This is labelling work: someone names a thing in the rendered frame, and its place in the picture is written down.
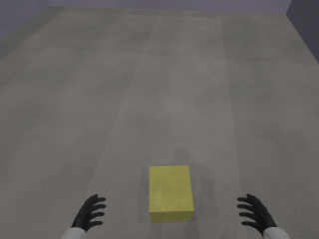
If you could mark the carton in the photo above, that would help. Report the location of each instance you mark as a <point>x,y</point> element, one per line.
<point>170,198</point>

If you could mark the robot right forearm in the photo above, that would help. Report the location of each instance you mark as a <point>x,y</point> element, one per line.
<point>275,233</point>

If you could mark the robot left hand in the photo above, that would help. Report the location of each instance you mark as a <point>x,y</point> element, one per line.
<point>85,214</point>

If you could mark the robot right hand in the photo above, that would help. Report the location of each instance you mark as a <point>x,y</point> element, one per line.
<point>260,215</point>

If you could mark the robot left forearm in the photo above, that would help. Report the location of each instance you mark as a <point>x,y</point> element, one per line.
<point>74,233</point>

